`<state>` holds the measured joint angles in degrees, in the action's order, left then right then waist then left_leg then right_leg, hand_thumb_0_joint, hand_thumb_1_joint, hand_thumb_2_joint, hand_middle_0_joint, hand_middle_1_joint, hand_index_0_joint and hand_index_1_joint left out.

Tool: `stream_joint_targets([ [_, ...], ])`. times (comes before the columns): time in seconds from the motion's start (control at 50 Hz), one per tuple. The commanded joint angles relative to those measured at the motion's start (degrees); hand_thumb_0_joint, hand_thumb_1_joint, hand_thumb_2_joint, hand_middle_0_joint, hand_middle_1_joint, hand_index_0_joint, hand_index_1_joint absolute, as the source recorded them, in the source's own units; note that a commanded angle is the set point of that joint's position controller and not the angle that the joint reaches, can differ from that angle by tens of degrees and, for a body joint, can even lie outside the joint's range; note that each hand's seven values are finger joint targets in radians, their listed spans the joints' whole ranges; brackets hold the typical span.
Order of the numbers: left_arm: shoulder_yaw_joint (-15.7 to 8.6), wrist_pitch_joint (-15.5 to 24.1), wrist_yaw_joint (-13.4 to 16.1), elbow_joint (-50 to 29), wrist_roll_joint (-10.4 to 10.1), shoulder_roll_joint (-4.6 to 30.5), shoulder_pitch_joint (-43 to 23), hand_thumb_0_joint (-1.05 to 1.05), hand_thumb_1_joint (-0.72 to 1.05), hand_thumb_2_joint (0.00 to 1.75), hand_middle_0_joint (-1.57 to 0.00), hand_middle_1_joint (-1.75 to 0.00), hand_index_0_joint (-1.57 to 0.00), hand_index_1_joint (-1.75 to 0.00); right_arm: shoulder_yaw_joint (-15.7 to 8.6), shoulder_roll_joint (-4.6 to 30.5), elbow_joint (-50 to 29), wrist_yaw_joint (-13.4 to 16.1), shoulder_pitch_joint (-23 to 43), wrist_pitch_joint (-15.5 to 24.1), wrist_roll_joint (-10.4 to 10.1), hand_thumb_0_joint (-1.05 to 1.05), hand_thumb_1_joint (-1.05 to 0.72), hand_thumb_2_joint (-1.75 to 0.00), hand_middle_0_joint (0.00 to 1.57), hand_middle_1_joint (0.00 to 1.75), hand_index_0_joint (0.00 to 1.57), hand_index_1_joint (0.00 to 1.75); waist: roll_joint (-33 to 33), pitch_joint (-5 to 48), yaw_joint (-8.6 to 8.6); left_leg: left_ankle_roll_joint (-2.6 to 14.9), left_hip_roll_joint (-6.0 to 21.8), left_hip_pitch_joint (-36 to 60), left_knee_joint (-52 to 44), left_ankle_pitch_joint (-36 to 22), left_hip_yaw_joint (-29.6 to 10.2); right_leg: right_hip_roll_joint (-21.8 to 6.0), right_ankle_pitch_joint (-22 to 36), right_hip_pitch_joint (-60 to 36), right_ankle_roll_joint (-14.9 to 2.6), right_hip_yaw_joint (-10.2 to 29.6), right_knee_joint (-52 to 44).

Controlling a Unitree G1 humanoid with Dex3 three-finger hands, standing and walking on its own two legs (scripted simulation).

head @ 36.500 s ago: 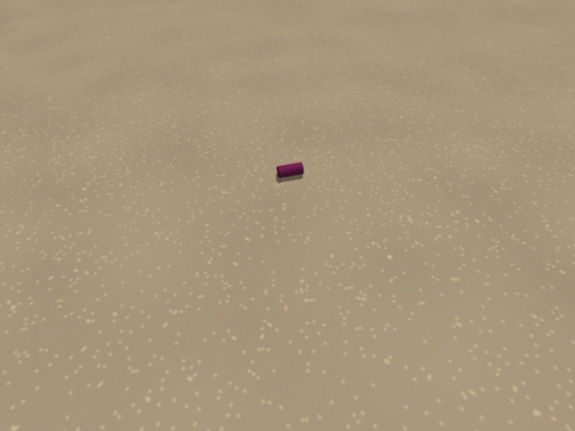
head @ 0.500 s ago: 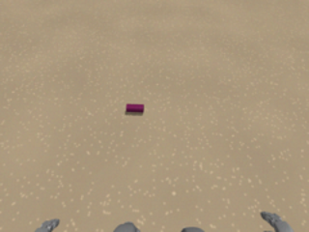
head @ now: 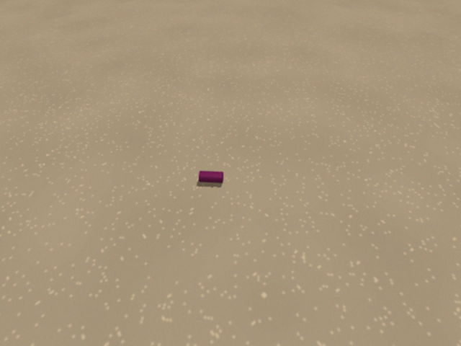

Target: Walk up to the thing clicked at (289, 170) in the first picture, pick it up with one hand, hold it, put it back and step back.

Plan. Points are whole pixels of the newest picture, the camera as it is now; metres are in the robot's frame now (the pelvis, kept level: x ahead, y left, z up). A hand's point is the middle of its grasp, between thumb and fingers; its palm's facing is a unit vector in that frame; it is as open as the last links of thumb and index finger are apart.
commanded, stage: step back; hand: left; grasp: from above
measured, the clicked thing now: (211, 176) +1.13 +0.16 -0.73
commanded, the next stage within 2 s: stand in 0.70 s
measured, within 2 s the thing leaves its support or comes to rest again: neither
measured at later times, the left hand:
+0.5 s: hand out of the picture +0.10 +0.28 -0.16, palm faces +0.05 -0.93 -0.36, open 7.3 cm
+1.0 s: hand out of the picture +0.13 +0.27 -0.14, palm faces +0.00 -0.94 -0.34, open 7.3 cm
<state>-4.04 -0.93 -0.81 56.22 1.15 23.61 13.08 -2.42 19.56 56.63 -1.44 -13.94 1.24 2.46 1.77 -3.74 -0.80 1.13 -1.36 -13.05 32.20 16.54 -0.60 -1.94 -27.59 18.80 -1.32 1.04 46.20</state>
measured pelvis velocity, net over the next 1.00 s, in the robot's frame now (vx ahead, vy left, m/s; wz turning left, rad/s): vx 0.05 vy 0.01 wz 0.01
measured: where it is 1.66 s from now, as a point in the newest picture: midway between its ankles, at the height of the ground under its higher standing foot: outside the picture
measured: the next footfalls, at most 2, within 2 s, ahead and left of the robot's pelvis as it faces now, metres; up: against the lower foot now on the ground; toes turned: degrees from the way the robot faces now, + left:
left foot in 0.36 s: +0.11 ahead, +0.14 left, +0.00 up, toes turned +3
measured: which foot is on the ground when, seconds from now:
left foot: down 0.00-0.10, up 0.12-0.34, down 0.36-1.00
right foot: down 0.00-1.00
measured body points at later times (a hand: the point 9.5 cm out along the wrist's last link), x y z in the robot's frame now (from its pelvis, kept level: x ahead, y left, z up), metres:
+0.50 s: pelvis +0.04 +0.01 +0.00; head +0.06 +0.03 +0.45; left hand +0.09 +0.33 -0.13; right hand +0.14 -0.29 -0.12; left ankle +0.07 +0.14 -0.73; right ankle +0.03 -0.12 -0.73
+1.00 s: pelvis +0.05 +0.01 +0.02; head +0.06 +0.01 +0.47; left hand +0.13 +0.31 -0.11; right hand +0.16 -0.28 -0.11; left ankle +0.07 +0.14 -0.73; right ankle +0.03 -0.12 -0.73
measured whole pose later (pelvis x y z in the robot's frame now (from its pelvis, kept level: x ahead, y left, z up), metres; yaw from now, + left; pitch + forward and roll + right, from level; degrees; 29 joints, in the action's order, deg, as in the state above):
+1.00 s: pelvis +0.05 +0.01 +0.02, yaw +1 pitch -3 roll +0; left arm -0.1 1.0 -0.2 64.7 0.3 20.1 4.1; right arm -0.9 19.4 64.9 -0.9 -2.5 1.1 0.5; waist 0.3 -3.7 -0.2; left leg -0.4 1.2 -8.0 19.5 8.8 2.0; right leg -1.8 -12.6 4.0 1.6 0.2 19.2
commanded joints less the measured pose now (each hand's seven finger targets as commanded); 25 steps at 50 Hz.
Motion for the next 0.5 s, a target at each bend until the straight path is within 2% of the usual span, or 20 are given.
stream_joint_targets([
  [0.0,-2.9,2.8,0.1,-2.7,0.0,9.2,-0.9,0.00,0.90,0.90,-0.20,-0.30,-0.20,-0.30,-3.8,16.4,-5.4,1.0,7.2,0.8,-0.1,0.00,-0.90,-0.90,0.20,0.30,0.20,0.30,-11.1,0.1,-0.45,7.54,11.3,-7.7,-14.5,15.2,-13.9,1.5,3.9,-6.2,0.14,-3.1,-11.5],
  [0.02,-3.0,3.0,0.4,-1.9,0.2,8.4,0.6,0.00,0.90,0.90,-0.20,-0.30,-0.20,-0.30,-3.6,15.8,-5.4,1.0,7.6,0.2,-0.5,0.00,-0.90,-0.90,0.20,0.30,0.20,0.30,-10.8,0.7,-1.75,5.99,10.5,-10.0,-11.7,13.9,-11.8,2.8,7.3,-11.7,-0.24,-4.3,-17.8],
  [0.04,-3.2,3.4,0.8,-1.2,0.5,9.0,1.9,0.00,0.90,0.90,-0.20,-0.30,-0.20,-0.30,-2.9,13.8,-5.4,1.0,7.2,-0.2,-0.9,0.00,-0.90,-0.90,0.20,0.30,0.20,0.30,-8.2,1.6,-2.80,4.13,8.3,-12.6,-7.2,11.9,-9.2,3.1,8.9,-16.5,-0.66,-3.5,-21.6],
  [0.06,-3.9,3.7,1.1,-1.1,1.2,11.5,2.8,0.00,0.90,0.90,-0.20,-0.30,-0.20,-0.30,-2.3,11.2,-6.1,1.1,6.6,-0.3,-1.2,0.00,-0.90,-0.90,0.20,0.30,0.20,0.30,-1.0,1.6,-3.29,1.76,4.4,-19.1,1.0,12.2,-6.4,-2.1,2.3,-20.2,-2.68,7.2,-24.8],
  [0.08,-4.7,3.9,1.3,-0.9,1.3,16.2,4.7,0.00,0.90,0.90,-0.20,-0.30,-0.20,-0.30,-1.9,9.4,-6.6,1.5,7.4,-0.4,-1.1,0.00,-0.90,-0.90,0.20,0.30,0.20,0.30,8.2,1.2,-4.78,0.19,-2.8,-23.6,13.2,16.0,-4.3,-14.8,-13.8,-17.1,-7.95,27.1,-33.6],
  [0.1,-4.9,4.2,1.3,-2.6,1.5,17.8,0.4,0.00,0.90,0.90,-0.20,-0.30,-0.20,-0.30,-3.1,12.9,-5.9,2.1,7.4,-0.4,-0.7,0.00,-0.90,-0.90,0.20,0.30,0.20,0.30,4.9,-3.4,-3.44,-0.75,0.5,-19.7,19.9,16.4,-6.9,-22.1,-16.8,-6.3,-12.60,32.6,-35.7],
  [0.12,-4.7,4.4,1.4,-3.8,0.9,16.4,-1.9,0.00,0.90,0.90,-0.20,-0.30,-0.20,-0.30,-3.2,14.0,-5.2,2.0,5.4,-0.2,-1.0,0.00,-0.90,-0.90,0.20,0.30,0.20,0.30,1.0,-4.8,-2.03,-0.59,1.8,-18.9,21.2,12.9,-8.5,-20.8,-13.0,-5.6,-12.88,29.2,-35.1],
  [0.14,-4.1,4.8,1.6,-4.0,0.6,14.4,-3.4,0.00,0.90,0.90,-0.20,-0.30,-0.20,-0.30,-3.1,13.4,-4.1,1.7,3.9,0.0,-1.3,0.00,-0.90,-0.90,0.20,0.30,0.20,0.30,0.1,-4.3,-0.77,-0.58,2.5,-19.3,20.4,10.0,-8.5,-17.5,-5.9,-8.1,-11.29,23.3,-33.3],
  [0.16,-3.8,5.0,1.7,-3.9,0.7,14.1,-4.0,0.00,0.90,0.90,-0.20,-0.30,-0.20,-0.30,-3.2,12.9,-3.5,1.6,3.4,0.1,-1.2,0.00,-0.90,-0.90,0.20,0.30,0.20,0.30,1.7,-3.6,-0.44,-0.70,3.0,-16.5,19.2,8.6,-8.2,-15.5,-2.1,-5.9,-9.89,18.9,-32.5],
  [0.2,-3.5,5.1,1.4,-3.9,0.8,13.6,-5.3,0.00,0.90,0.90,-0.20,-0.30,-0.20,-0.30,-3.0,12.1,-2.7,1.0,1.3,0.3,-0.9,0.00,-0.90,-0.90,0.20,0.30,0.20,0.30,5.3,-0.8,-0.01,-1.32,3.1,-10.8,15.1,8.1,-4.7,-13.5,6.2,-4.4,-9.07,12.4,-30.2],
  [0.26,-2.8,4.7,1.2,-3.8,0.5,12.8,-5.5,0.00,0.90,0.90,-0.20,-0.30,-0.20,-0.30,-2.9,10.8,-2.7,0.7,3.1,0.5,-0.7,0.00,-0.90,-0.90,0.20,0.30,0.20,0.30,6.7,0.5,-0.52,-1.46,2.3,-5.5,4.7,6.0,0.8,-11.7,17.2,-4.6,-7.90,7.1,-25.7],
  [0.3,-2.2,4.0,1.2,-3.6,-0.1,12.4,-5.9,0.00,0.90,0.90,-0.20,-0.30,-0.20,-0.30,-3.0,10.3,-1.9,1.0,2.7,0.8,-0.8,0.00,-0.90,-0.90,0.20,0.30,0.20,0.30,5.4,1.8,0.66,-0.91,1.0,0.3,-3.8,-2.3,3.0,-10.4,27.5,-4.2,-6.06,4.5,-19.8],
  [0.32,-1.4,3.6,1.2,-3.8,-0.2,11.0,-5.7,0.00,0.90,0.90,-0.20,-0.30,-0.20,-0.30,-3.1,10.5,-1.3,1.4,2.1,0.9,-0.6,0.00,-0.90,-0.90,0.20,0.30,0.20,0.30,4.1,2.8,1.54,-0.38,1.4,4.3,-7.3,-6.9,1.4,-9.3,30.2,-2.4,-4.57,3.7,-16.4],
  [0.34,-0.6,3.4,1.1,-4.4,-0.6,8.9,-4.9,0.00,0.90,0.90,-0.20,-0.30,-0.20,-0.30,-3.5,12.6,-1.3,1.8,1.5,1.3,-0.4,0.00,-0.90,-0.90,0.20,0.30,0.20,0.30,-0.6,5.6,1.70,1.25,6.6,8.4,-8.3,-13.1,-5.1,-6.6,29.6,-0.8,-2.29,1.8,-12.2],
  [0.36,-0.1,3.0,1.2,-4.1,-1.5,7.1,-5.0,0.00,0.90,0.90,-0.20,-0.30,-0.20,-0.30,-3.7,15.2,-1.9,2.0,3.6,1.7,-0.6,0.00,-0.90,-0.90,0.20,0.30,0.20,0.30,-7.9,7.1,0.84,5.47,14.8,5.6,-11.3,-12.4,-16.7,-0.7,17.5,-0.5,0.70,-1.6,-7.6],
  [0.38,-0.8,2.5,1.5,-2.9,-1.7,8.5,-5.6,0.00,0.90,0.90,-0.20,-0.30,-0.20,-0.30,-3.8,17.6,-2.1,1.9,5.5,1.5,-1.3,0.00,-0.90,-0.90,0.20,0.30,0.20,0.30,-8.6,7.0,0.45,10.12,18.0,1.6,-11.1,-11.6,-18.6,0.8,4.5,-4.4,0.32,-1.8,-8.1],
  [0.4,-0.4,2.6,1.5,-2.4,-1.5,8.6,-5.5,0.00,0.90,0.90,-0.20,-0.30,-0.20,-0.30,-3.6,16.9,-2.1,1.8,7.7,1.3,-1.1,0.00,-0.90,-0.90,0.20,0.30,0.20,0.30,-8.2,6.7,-0.09,10.31,17.8,0.9,-11.1,-11.2,-17.0,0.2,1.8,-5.7,-0.08,-1.3,-9.6],
  [0.42,-0.2,2.8,1.5,-1.6,-1.2,8.0,-5.0,0.00,0.90,0.90,-0.20,-0.30,-0.20,-0.30,-2.9,15.7,-2.0,1.8,9.5,1.1,-1.1,0.00,-0.90,-0.90,0.20,0.30,0.20,0.30,-8.3,6.0,-0.98,8.58,16.3,0.5,-10.3,-12.5,-14.1,-0.2,5.3,-6.8,-0.31,-1.0,-13.4],
  [0.46,-0.3,3.4,1.7,0.3,-0.9,9.3,-2.9,0.00,0.90,0.90,-0.20,-0.30,-0.20,-0.30,-2.3,14.3,-2.2,1.9,12.1,0.8,-1.5,0.00,-0.90,-0.90,0.20,0.30,0.20,0.30,-9.6,5.9,-1.71,3.89,12.3,-1.4,-7.3,-16.2,-8.3,-1.9,17.3,-10.9,-0.61,0.6,-18.7],
  [0.48,-0.4,3.7,1.6,0.7,-0.9,10.3,-3.5,0.00,0.90,0.90,-0.20,-0.30,-0.20,-0.30,-2.0,12.9,-1.8,1.8,12.3,0.7,-1.7,0.00,-0.90,-0.90,0.20,0.30,0.20,0.30,-8.2,6.1,-1.12,2.22,10.1,-1.8,-6.5,-14.6,-6.2,-3.0,20.8,-11.7,-1.03,2.6,-19.7],
])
